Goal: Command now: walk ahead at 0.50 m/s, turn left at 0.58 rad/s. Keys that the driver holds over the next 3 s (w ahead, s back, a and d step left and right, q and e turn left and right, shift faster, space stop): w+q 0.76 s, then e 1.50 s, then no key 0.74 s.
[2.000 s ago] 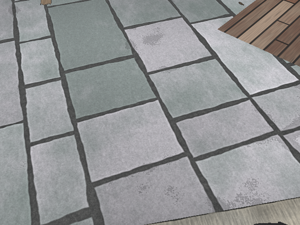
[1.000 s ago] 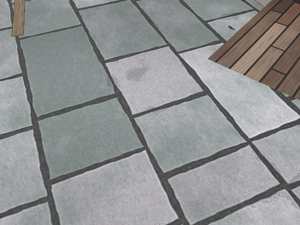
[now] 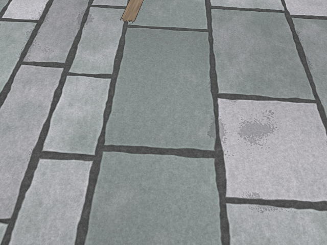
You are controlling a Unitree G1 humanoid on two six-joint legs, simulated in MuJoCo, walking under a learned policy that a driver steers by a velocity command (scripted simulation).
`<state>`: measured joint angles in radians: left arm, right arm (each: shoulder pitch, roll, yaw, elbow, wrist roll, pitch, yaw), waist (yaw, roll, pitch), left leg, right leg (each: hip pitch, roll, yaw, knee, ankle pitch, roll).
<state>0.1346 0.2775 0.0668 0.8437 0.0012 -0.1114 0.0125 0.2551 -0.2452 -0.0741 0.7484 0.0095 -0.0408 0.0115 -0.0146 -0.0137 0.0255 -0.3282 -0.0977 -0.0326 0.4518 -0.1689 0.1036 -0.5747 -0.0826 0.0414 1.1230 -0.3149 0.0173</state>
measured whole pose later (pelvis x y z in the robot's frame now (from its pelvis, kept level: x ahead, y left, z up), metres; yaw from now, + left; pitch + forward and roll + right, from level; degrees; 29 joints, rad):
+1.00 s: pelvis +0.48 +0.13 +0.00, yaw +28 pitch +1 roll -1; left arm 0.20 0.31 0.06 0.87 -0.03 -0.04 0.01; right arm 0.13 -0.24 -0.05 0.70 -0.02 -0.05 0.03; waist 0.02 -0.03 0.08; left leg -0.34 -0.02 0.08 0.45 -0.14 0.08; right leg -0.50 -0.08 0.04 1.15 -0.45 0.04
